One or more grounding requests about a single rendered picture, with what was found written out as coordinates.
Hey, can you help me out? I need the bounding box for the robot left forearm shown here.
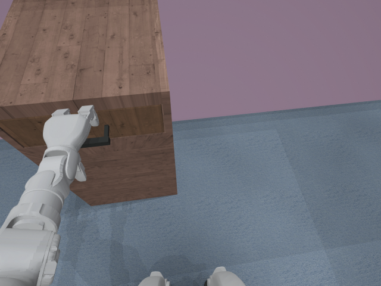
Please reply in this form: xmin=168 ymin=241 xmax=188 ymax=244
xmin=0 ymin=146 xmax=79 ymax=235

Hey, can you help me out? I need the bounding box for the robot right shin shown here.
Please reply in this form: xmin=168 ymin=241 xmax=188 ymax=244
xmin=212 ymin=267 xmax=226 ymax=276

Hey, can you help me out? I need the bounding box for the left robot hand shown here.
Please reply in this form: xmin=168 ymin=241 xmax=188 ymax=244
xmin=43 ymin=105 xmax=99 ymax=182

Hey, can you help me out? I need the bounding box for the cabinet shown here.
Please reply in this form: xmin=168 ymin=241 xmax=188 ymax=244
xmin=0 ymin=0 xmax=177 ymax=206

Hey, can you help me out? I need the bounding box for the handle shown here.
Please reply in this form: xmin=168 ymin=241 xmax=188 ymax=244
xmin=81 ymin=125 xmax=110 ymax=148

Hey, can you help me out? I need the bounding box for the robot left upper arm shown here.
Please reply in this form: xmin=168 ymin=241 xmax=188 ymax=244
xmin=0 ymin=228 xmax=61 ymax=286

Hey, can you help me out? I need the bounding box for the robot right thigh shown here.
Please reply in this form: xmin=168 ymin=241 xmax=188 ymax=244
xmin=207 ymin=271 xmax=246 ymax=286

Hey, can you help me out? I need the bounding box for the drawer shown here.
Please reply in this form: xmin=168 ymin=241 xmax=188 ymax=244
xmin=0 ymin=104 xmax=164 ymax=147

